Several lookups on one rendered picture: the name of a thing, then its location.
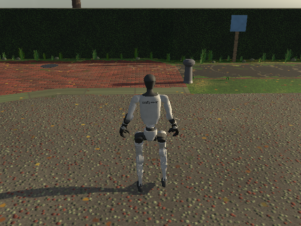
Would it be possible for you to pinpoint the robot right forearm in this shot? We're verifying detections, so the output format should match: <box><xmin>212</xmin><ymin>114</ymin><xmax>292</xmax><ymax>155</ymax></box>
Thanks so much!
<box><xmin>169</xmin><ymin>113</ymin><xmax>178</xmax><ymax>129</ymax></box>

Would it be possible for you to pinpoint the left robot upper arm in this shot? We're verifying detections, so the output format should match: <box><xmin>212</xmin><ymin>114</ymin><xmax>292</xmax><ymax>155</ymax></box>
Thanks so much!
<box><xmin>126</xmin><ymin>95</ymin><xmax>140</xmax><ymax>121</ymax></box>

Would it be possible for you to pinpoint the left robot hand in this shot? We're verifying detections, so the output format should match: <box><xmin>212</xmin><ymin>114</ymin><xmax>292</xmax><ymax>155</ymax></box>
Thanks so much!
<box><xmin>119</xmin><ymin>128</ymin><xmax>130</xmax><ymax>138</ymax></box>

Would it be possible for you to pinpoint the robot left thigh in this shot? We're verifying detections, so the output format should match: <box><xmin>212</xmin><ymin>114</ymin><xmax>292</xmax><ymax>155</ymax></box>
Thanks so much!
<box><xmin>134</xmin><ymin>131</ymin><xmax>144</xmax><ymax>164</ymax></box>

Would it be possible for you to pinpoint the robot left forearm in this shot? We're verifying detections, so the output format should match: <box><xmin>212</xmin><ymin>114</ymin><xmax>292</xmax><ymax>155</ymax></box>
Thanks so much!
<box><xmin>121</xmin><ymin>113</ymin><xmax>130</xmax><ymax>129</ymax></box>

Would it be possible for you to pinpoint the robot left foot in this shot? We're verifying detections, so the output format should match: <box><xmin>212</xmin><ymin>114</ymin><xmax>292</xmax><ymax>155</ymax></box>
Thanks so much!
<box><xmin>137</xmin><ymin>181</ymin><xmax>143</xmax><ymax>192</ymax></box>

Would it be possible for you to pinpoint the right robot upper arm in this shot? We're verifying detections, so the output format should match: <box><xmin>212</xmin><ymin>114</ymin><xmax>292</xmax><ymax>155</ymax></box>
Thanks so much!
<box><xmin>160</xmin><ymin>94</ymin><xmax>173</xmax><ymax>120</ymax></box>

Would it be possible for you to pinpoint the right robot hand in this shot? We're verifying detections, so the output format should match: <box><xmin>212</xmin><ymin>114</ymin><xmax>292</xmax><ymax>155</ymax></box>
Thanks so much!
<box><xmin>168</xmin><ymin>127</ymin><xmax>179</xmax><ymax>137</ymax></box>

